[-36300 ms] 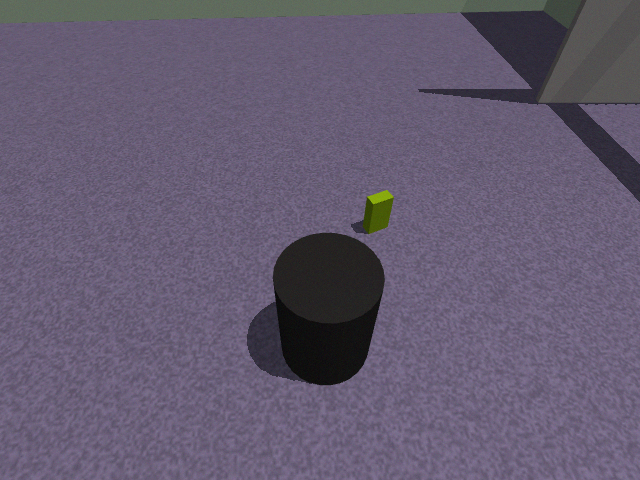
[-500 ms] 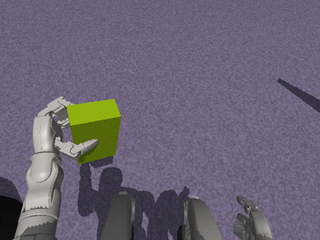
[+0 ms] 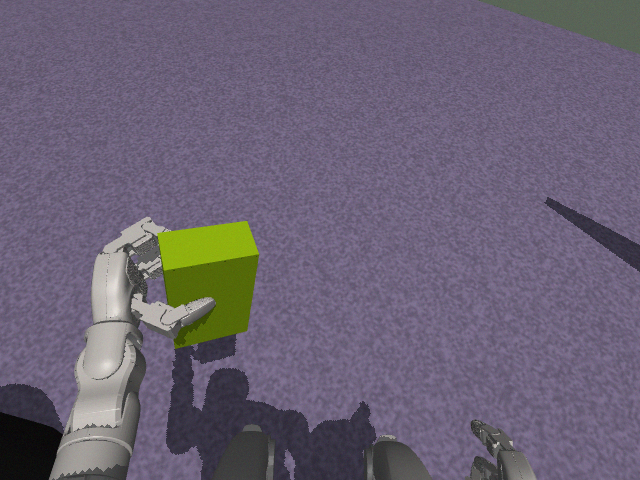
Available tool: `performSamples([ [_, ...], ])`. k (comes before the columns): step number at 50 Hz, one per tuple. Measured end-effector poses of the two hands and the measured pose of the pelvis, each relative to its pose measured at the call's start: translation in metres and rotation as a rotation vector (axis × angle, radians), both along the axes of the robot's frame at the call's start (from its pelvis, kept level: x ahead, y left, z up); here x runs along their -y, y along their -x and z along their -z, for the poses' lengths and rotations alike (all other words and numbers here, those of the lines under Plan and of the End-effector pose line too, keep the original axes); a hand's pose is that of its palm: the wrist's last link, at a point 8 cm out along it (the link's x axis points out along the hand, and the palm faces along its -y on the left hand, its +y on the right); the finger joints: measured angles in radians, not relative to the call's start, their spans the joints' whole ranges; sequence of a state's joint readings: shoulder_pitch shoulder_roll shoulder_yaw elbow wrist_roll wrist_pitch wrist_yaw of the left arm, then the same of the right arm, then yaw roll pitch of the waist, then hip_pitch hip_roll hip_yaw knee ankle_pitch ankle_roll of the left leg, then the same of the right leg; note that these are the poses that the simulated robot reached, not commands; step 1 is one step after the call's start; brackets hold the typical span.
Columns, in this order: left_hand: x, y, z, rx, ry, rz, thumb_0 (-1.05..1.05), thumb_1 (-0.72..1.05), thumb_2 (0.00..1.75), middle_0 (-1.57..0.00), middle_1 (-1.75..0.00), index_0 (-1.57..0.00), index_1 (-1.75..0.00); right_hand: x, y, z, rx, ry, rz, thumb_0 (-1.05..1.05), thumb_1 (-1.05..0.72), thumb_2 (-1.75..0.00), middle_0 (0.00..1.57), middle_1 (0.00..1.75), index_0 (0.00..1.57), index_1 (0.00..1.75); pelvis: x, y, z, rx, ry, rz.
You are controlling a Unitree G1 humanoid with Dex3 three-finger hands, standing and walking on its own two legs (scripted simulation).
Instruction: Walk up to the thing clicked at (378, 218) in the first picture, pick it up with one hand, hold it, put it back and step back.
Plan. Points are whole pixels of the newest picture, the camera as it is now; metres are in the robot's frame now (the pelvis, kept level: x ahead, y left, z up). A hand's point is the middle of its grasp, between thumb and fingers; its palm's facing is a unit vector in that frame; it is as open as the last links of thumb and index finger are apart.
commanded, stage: hold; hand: left
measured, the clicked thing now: (208, 289) +0.34 +0.15 +0.02
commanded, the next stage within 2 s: crouch in 1.48 s
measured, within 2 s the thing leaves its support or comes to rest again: neither
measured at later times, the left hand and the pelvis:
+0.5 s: hand (178, 252) +0.36 +0.18 +0.08, palm faces +0.16 -0.99 -0.02, open 9.5 cm; pelvis +0.02 -0.01 +0.03, yaw +0 degrees
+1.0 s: hand (175, 249) +0.35 +0.17 +0.09, palm faces +0.16 -0.99 -0.01, open 9.5 cm; pelvis +0.02 -0.01 +0.04, yaw +0 degrees
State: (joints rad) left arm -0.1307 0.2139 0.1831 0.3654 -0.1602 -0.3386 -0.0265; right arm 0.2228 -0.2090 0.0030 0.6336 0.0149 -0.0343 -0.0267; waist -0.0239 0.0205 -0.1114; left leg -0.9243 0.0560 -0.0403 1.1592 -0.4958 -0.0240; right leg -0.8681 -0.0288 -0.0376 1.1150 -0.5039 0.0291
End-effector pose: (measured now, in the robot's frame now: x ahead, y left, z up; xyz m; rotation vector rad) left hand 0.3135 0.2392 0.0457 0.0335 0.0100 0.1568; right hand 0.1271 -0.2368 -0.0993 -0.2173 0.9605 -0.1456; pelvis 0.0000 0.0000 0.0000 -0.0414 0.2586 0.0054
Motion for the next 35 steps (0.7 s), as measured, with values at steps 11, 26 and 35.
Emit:
performSamples([
  [11, 0.008, -0.003, -0.016, 0.011, 0.018, -0.004, 0.0, -0.51, 0.99, -0.95, -1.22, -0.92, -1.18, 0.005, -0.005, -0.015, -0.003, 0.005, -0.001, 0.01, -0.92, -0.9, 0.2, 0.3, 0.21, 0.3, 0.004, -0.007, -0.015, 0.031, -0.009, -0.001],
  [26, 0.013, -0.013, -0.035, 0.023, 0.015, -0.002, 0.0, -0.51, 0.99, -0.95, -1.23, -0.92, -1.19, 0.012, -0.012, -0.027, -0.015, 0.004, 0.009, 0.01, -0.93, -0.9, 0.2, 0.3, 0.2, 0.3, 0.007, -0.019, -0.029, 0.063, -0.014, -0.001],
  [35, 0.015, -0.014, -0.039, 0.022, 0.016, 0.003, 0.0, -0.51, 1.0, -0.95, -1.24, -0.92, -1.2, 0.013, -0.012, -0.032, -0.02, 0.004, 0.017, 0.01, -0.93, -0.9, 0.2, 0.3, 0.2, 0.3, 0.006, -0.022, -0.034, 0.08, -0.016, 0.002],
])
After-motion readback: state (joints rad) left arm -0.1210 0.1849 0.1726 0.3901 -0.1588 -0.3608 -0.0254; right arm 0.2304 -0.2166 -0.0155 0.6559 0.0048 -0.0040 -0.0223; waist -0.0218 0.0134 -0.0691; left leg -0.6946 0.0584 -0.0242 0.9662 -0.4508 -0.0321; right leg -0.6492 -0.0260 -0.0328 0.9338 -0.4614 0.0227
